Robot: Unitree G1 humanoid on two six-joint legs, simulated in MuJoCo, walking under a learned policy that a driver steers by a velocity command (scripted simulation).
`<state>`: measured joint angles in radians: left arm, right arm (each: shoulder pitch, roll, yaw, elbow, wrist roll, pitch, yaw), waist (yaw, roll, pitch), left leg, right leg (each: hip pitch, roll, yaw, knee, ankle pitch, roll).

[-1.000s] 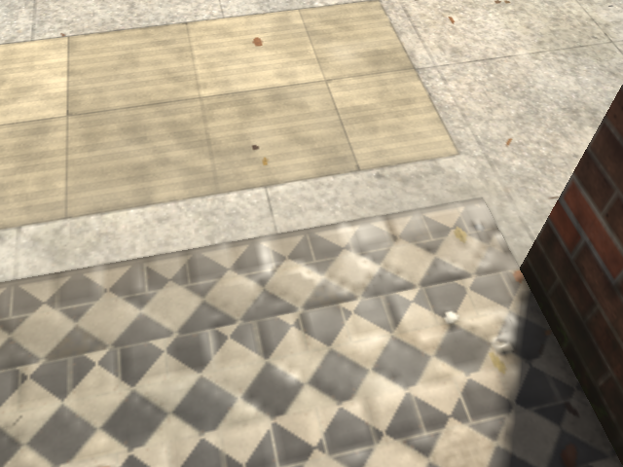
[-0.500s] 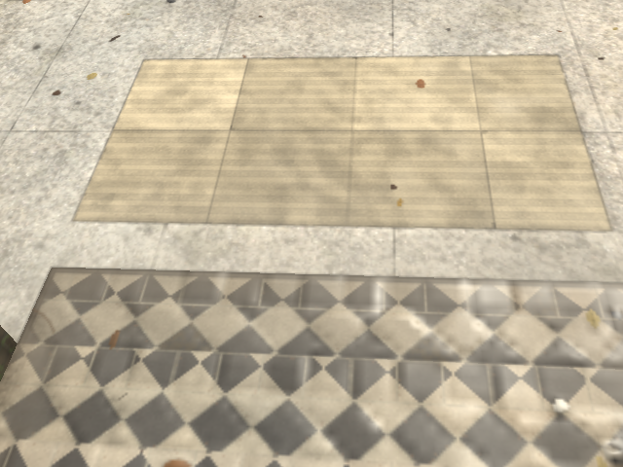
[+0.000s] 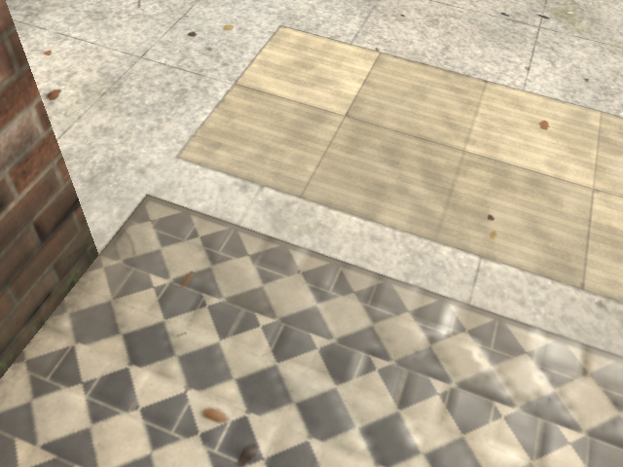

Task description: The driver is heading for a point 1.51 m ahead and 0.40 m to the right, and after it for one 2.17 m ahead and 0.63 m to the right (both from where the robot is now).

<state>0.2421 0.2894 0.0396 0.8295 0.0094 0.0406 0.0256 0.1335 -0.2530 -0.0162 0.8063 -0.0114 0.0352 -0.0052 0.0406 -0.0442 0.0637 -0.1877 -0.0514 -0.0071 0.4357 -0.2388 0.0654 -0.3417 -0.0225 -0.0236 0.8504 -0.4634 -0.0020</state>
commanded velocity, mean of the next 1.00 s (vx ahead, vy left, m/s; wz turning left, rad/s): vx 0.03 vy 0.00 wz -0.31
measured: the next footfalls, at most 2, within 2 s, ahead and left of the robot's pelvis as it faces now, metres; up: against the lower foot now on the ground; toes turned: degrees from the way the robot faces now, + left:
right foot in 0.26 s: +0.02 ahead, -0.13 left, +0.00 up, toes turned +1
right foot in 0.78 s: -0.03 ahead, -0.13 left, +0.00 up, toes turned -19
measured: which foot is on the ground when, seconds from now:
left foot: down 0.00-0.78, up 0.80-1.00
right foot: up 0.00-0.24, down 0.26-0.48, up 0.50-0.76, down 0.78-1.00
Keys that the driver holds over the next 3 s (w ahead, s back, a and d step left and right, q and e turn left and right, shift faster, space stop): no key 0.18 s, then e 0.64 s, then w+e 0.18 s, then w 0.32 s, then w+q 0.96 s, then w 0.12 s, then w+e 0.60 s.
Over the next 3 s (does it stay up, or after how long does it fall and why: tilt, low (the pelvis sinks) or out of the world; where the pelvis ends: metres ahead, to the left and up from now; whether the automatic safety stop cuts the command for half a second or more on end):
stays up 0.96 -0.25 -0.01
